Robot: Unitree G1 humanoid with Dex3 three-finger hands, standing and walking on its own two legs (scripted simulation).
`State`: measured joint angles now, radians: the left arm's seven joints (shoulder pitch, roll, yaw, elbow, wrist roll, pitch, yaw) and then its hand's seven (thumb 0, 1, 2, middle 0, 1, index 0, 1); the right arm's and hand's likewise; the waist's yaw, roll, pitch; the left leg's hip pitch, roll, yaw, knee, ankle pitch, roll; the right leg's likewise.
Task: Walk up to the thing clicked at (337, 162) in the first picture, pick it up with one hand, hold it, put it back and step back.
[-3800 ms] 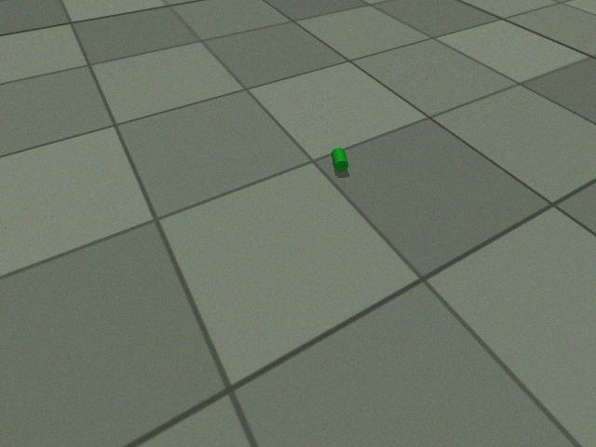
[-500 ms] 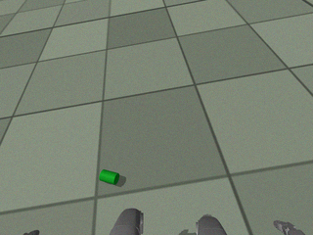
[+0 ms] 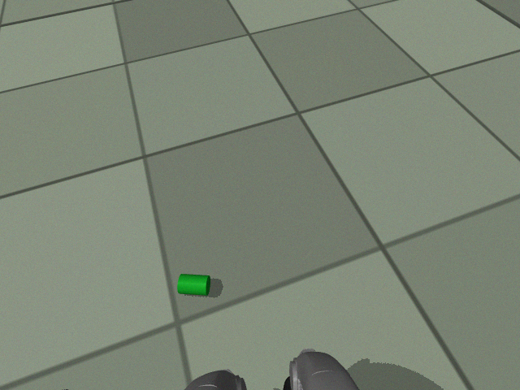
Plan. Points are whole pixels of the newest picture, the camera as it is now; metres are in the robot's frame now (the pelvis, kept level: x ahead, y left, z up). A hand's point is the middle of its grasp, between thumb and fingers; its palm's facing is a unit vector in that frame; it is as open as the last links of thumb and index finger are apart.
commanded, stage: walk up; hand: left
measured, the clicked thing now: (194, 284) +0.49 +0.25 -0.70
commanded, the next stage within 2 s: none
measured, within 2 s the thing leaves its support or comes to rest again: neither
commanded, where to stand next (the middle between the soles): +0.09 +0.04 m, yaw -5 degrees
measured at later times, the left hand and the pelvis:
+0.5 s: hand out of the picture +0.12 +0.39 -0.15, palm faces -0.12 -0.90 -0.41, open 7.4 cm; pelvis -0.01 +0.10 +0.00, yaw -7 degrees
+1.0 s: hand (89, 389) +0.15 +0.29 -0.15, palm faces -0.11 -0.92 -0.37, open 7.4 cm; pelvis +0.02 +0.04 +0.00, yaw -8 degrees
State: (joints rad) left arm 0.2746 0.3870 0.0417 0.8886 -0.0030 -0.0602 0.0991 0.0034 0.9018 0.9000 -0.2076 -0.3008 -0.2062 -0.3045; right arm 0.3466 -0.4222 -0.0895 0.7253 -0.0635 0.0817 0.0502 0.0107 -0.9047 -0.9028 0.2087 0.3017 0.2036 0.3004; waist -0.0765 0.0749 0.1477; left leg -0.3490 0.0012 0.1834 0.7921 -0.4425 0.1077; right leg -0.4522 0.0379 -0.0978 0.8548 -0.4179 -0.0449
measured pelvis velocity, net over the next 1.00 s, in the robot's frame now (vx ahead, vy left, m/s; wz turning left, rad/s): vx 0.02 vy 0.04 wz -0.14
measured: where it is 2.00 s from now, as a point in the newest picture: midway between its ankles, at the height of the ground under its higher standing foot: outside the picture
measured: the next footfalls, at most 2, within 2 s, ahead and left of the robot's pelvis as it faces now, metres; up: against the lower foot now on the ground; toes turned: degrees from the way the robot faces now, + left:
right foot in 0.02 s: +0.07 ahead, -0.08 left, +0.00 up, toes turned -4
left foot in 0.28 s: +0.08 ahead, +0.26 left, +0.00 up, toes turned -3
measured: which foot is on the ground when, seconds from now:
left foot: down 0.00-0.04, up 0.06-0.26, down 0.28-0.68, up 0.70-0.90, down 0.92-1.00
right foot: up 0.00-0.00, down 0.02-0.30, up 0.32-0.64, down 0.66-1.00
